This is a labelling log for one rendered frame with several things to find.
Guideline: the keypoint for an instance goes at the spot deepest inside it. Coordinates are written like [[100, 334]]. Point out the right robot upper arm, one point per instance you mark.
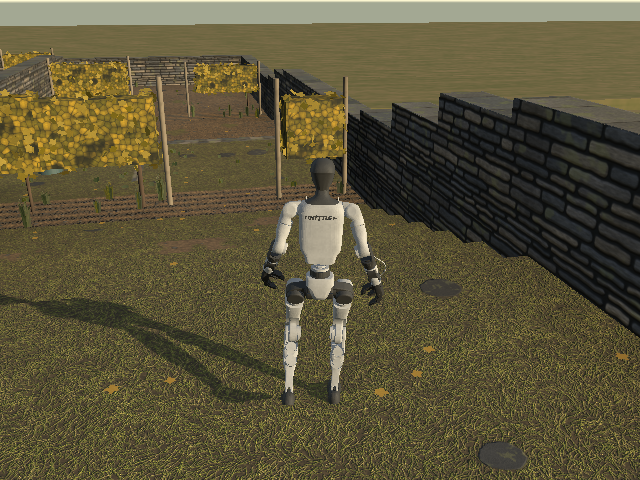
[[353, 212]]

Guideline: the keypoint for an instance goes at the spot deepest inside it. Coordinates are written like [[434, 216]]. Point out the left robot hand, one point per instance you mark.
[[275, 274]]

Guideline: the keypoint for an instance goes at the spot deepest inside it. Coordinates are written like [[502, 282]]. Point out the right robot hand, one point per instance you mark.
[[378, 290]]

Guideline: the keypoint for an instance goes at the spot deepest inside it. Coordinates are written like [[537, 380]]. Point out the robot left foot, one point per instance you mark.
[[287, 398]]

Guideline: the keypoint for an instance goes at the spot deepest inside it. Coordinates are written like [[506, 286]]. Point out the left robot shin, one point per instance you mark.
[[290, 353]]

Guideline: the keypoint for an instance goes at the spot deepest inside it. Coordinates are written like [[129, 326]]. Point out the robot left forearm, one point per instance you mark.
[[271, 260]]

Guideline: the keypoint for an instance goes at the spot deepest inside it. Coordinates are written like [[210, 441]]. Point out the left robot upper arm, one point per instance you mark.
[[290, 210]]

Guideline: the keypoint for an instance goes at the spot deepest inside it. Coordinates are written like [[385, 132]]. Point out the robot right forearm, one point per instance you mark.
[[370, 268]]

